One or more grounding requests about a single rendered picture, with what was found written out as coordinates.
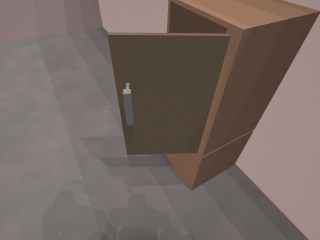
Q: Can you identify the handle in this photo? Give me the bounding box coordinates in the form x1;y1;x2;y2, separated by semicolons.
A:
122;83;134;126

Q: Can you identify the cupboard door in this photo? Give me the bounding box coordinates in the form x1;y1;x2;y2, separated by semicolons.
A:
107;32;231;155

